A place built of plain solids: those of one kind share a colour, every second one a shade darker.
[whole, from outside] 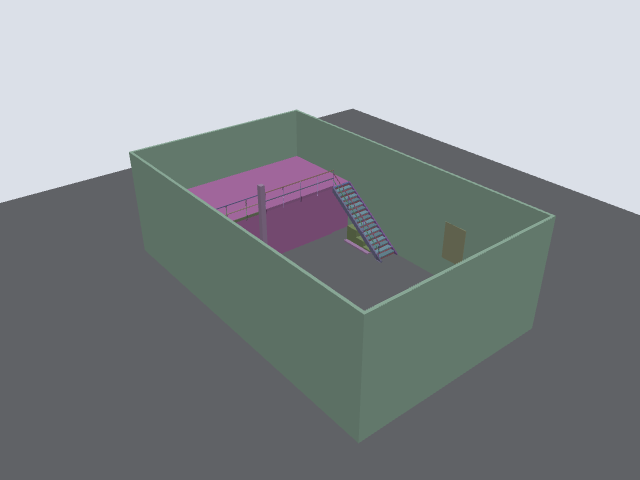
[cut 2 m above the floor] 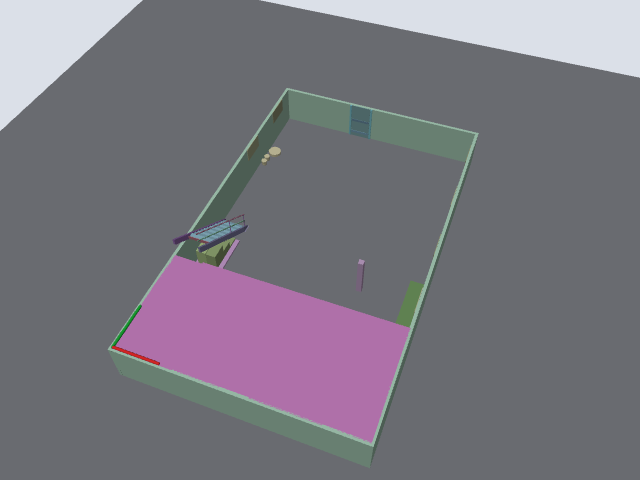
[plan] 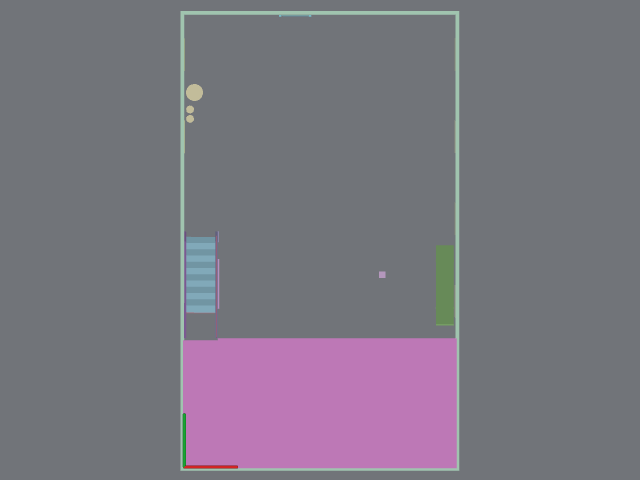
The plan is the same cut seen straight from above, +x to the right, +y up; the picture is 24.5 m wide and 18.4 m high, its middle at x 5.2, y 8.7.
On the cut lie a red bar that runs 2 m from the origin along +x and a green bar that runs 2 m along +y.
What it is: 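A pumping station 10.4 x 17.3 m, 5.8 m high; the engine floor; at the rear the gallery 4.9 m deep at 2.91 m over closed stores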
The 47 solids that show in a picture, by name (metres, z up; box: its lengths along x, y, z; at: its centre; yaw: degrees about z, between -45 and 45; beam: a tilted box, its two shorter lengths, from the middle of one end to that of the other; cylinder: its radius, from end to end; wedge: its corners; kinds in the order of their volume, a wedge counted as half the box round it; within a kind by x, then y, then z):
{
 "loft_1": {"box": [10.49, 4.91, 2.96], "at": [5.2, 2.4, 1.43]},
 "loft_2": {"box": [9.16, 0.09, 2.96], "at": [5.86, 4.89, 1.43]},
 "wall_1": {"box": [0.15, 17.63, 5.86], "at": [-0.07, 8.66, 2.88]},
 "wall_2": {"box": [10.69, 0.15, 5.86], "at": [5.2, -0.07, 2.88]},
 "wall_3": {"box": [10.69, 0.15, 5.86], "at": [5.2, 17.41, 2.88]},
 "wall_4": {"box": [0.15, 17.63, 5.86], "at": [10.46, 8.66, 2.88]},
 "under_1": {"box": [0.49, 0.76, 1.03], "at": [0.39, 6.44, 0.46]},
 "under_2": {"box": [0.49, 0.76, 0.99], "at": [0.88, 6.44, 0.44]},
 "under_3": {"box": [0.49, 0.59, 0.56], "at": [0.88, 7.11, 0.23]},
 "under_4": {"box": [0.49, 0.57, 0.23], "at": [0.88, 7.69, 0.06]},
 "stair_string_right_1": {"wedge": [[-0.01, 4.94, 2.66], [-0.01, 4.94, 2.97], [-0.01, 8.64, 0.0], [-0.01, 8.64, 0.31], [0.08, 4.94, 2.66], [0.08, 4.94, 2.97], [0.08, 8.64, 0.0], [0.08, 8.64, 0.31]]},
 "stair_string_left_1": {"wedge": [[1.19, 4.94, 2.66], [1.19, 4.94, 2.97], [1.19, 8.64, 0.0], [1.19, 8.64, 0.31], [1.28, 4.94, 2.66], [1.28, 4.94, 2.97], [1.28, 8.64, 0.0], [1.28, 8.64, 0.31]]},
 "under_plinth_1": {"box": [1.41, 1.91, 0.14], "at": [0.63, 7.02, 0.02]},
 "post_1": {"box": [0.25, 0.25, 5.86], "at": [7.58, 7.37, 2.88]},
 "stair_handrail_left_1": {"wedge": [[1.22, 4.95, 3.77], [1.22, 4.97, 3.8], [1.22, 8.84, 0.98], [1.22, 8.86, 1.01], [1.25, 4.95, 3.77], [1.25, 4.97, 3.8], [1.25, 8.84, 0.98], [1.25, 8.86, 1.01]]},
 "stair_kneerail_left_1": {"wedge": [[1.22, 4.95, 3.35], [1.22, 4.97, 3.38], [1.22, 8.84, 0.56], [1.22, 8.86, 0.59], [1.25, 4.95, 3.35], [1.25, 4.97, 3.38], [1.25, 8.84, 0.56], [1.25, 8.86, 0.59]]},
 "stair_tread_1": {"wedge": [[0.07, 4.96, 2.69], [0.07, 4.96, 2.75], [0.07, 5.24, 2.69], [0.07, 5.24, 2.75], [1.19, 4.96, 2.68], [1.19, 4.96, 2.74], [1.19, 5.24, 2.69], [1.19, 5.24, 2.74]]},
 "stair_tread_2": {"wedge": [[0.07, 5.2, 2.51], [0.07, 5.2, 2.57], [0.07, 5.47, 2.51], [0.07, 5.47, 2.57], [1.19, 5.2, 2.52], [1.19, 5.2, 2.58], [1.19, 5.48, 2.51], [1.19, 5.48, 2.57]]},
 "stair_tread_3": {"wedge": [[0.07, 5.44, 2.34], [0.07, 5.44, 2.4], [0.07, 5.71, 2.35], [0.07, 5.71, 2.4], [1.19, 5.44, 2.34], [1.19, 5.44, 2.4], [1.19, 5.71, 2.35], [1.19, 5.71, 2.41]]},
 "stair_tread_4": {"wedge": [[0.07, 5.68, 2.17], [0.07, 5.68, 2.23], [0.07, 5.95, 2.17], [0.07, 5.95, 2.23], [1.19, 5.68, 2.18], [1.19, 5.68, 2.24], [1.19, 5.95, 2.18], [1.19, 5.95, 2.23]]},
 "stair_tread_5": {"wedge": [[0.07, 5.92, 2.0], [0.07, 5.92, 2.06], [0.07, 6.19, 2.0], [0.07, 6.19, 2.06], [1.19, 5.92, 2.0], [1.19, 5.92, 2.06], [1.19, 6.19, 2.0], [1.19, 6.19, 2.06]]},
 "stair_tread_6": {"wedge": [[0.07, 6.15, 1.83], [0.07, 6.15, 1.89], [0.07, 6.43, 1.83], [0.07, 6.43, 1.89], [1.19, 6.16, 1.83], [1.19, 6.16, 1.89], [1.19, 6.43, 1.83], [1.19, 6.43, 1.89]]},
 "stair_tread_7": {"wedge": [[0.07, 6.4, 1.66], [0.07, 6.4, 1.72], [0.07, 6.67, 1.66], [0.07, 6.67, 1.72], [1.19, 6.4, 1.65], [1.19, 6.4, 1.71], [1.19, 6.67, 1.66], [1.19, 6.67, 1.71]]},
 "stair_tread_8": {"wedge": [[0.07, 6.63, 1.49], [0.07, 6.63, 1.55], [0.07, 6.91, 1.49], [0.07, 6.91, 1.55], [1.19, 6.63, 1.48], [1.19, 6.63, 1.54], [1.19, 6.91, 1.49], [1.19, 6.91, 1.54]]},
 "stair_tread_9": {"wedge": [[0.07, 6.87, 1.32], [0.07, 6.87, 1.38], [0.07, 7.15, 1.32], [0.07, 7.15, 1.38], [1.19, 6.87, 1.31], [1.19, 6.87, 1.37], [1.19, 7.15, 1.31], [1.19, 7.15, 1.37]]},
 "stair_tread_10": {"wedge": [[0.07, 7.11, 1.14], [0.07, 7.11, 1.2], [0.07, 7.39, 1.14], [0.07, 7.39, 1.2], [1.19, 7.11, 1.14], [1.19, 7.11, 1.2], [1.19, 7.39, 1.14], [1.19, 7.39, 1.2]]},
 "stair_tread_11": {"wedge": [[0.07, 7.35, 0.97], [0.07, 7.35, 1.03], [0.07, 7.62, 0.97], [0.07, 7.62, 1.03], [1.19, 7.35, 0.97], [1.19, 7.35, 1.03], [1.19, 7.62, 0.97], [1.19, 7.62, 1.03]]},
 "stair_tread_12": {"wedge": [[0.07, 7.59, 0.8], [0.07, 7.59, 0.86], [0.07, 7.86, 0.8], [0.07, 7.86, 0.86], [1.19, 7.59, 0.8], [1.19, 7.59, 0.86], [1.19, 7.86, 0.8], [1.19, 7.86, 0.86]]},
 "stair_tread_13": {"wedge": [[0.07, 7.83, 0.63], [0.07, 7.83, 0.69], [0.07, 8.1, 0.63], [0.07, 8.1, 0.69], [1.19, 7.83, 0.63], [1.19, 7.83, 0.69], [1.19, 8.1, 0.63], [1.19, 8.1, 0.69]]},
 "stair_tread_14": {"wedge": [[0.07, 8.07, 0.46], [0.07, 8.07, 0.52], [0.07, 8.34, 0.46], [0.07, 8.34, 0.52], [1.19, 8.07, 0.46], [1.19, 8.07, 0.52], [1.19, 8.34, 0.46], [1.19, 8.34, 0.52]]},
 "stair_tread_15": {"wedge": [[0.07, 8.31, 0.29], [0.07, 8.31, 0.35], [0.07, 8.58, 0.29], [0.07, 8.58, 0.35], [1.19, 8.31, 0.28], [1.19, 8.31, 0.34], [1.19, 8.58, 0.29], [1.19, 8.58, 0.35]]},
 "stair_tread_16": {"wedge": [[0.07, 8.55, 0.12], [0.07, 8.55, 0.18], [0.07, 8.82, 0.12], [0.07, 8.82, 0.18], [1.19, 8.54, 0.12], [1.19, 8.55, 0.18], [1.19, 8.82, 0.12], [1.19, 8.82, 0.18]]},
 "winf_1": {"box": [0.028, 1.26, 2.03], "at": [0.01, 12.66, 2.31]},
 "winf_2": {"box": [0.028, 1.26, 2.03], "at": [0.01, 15.81, 2.31]},
 "door_leaf_1": {"box": [1.02, 0.04, 2.1], "at": [4.25, 17.31, 1.0]},
 "planks_1": {"box": [0.68, 3.03, 0.038], "at": [9.99, 6.99, 0.21]},
 "hose_1": {"cylinder": 0.15, "from": [0.22, 13.34, 0.21], "to": [0.22, 13.34, 0.28]},
 "hose_2": {"cylinder": 0.15, "from": [0.22, 13.7, 0.21], "to": [0.22, 13.7, 0.28]},
 "hose_3": {"cylinder": 0.33, "from": [0.39, 14.35, 0.0], "to": [0.39, 14.35, 0.15]},
 "door_jamb_1": {"box": [0.1, 0.07, 2.21], "at": [3.68, 17.3, 1.05]},
 "door_jamb_2": {"box": [0.1, 0.07, 2.21], "at": [4.82, 17.3, 1.05]},
 "e1a_toeboard_1": {"box": [4.58, 0.025, 0.15], "at": [3.52, 4.95, 2.96]},
 "e1b_toeboard_1": {"box": [4.58, 0.025, 0.15], "at": [8.1, 4.95, 2.96]},
 "e1a_handrail_1": {"box": [4.58, 0.036, 0.036], "at": [3.52, 4.96, 3.98]},
 "e1a_kneerail_1": {"box": [4.58, 0.036, 0.036], "at": [3.52, 4.96, 3.5]},
 "e1b_handrail_1": {"box": [4.58, 0.036, 0.036], "at": [8.1, 4.96, 3.98]},
 "stair_riser_1": {"wedge": [[0.07, 5.89, 2.0], [0.07, 5.89, 2.17], [0.07, 5.92, 2.0], [0.07, 5.92, 2.17], [1.19, 5.89, 2.0], [1.19, 5.89, 2.18], [1.19, 5.92, 2.0], [1.19, 5.92, 2.18]]}
}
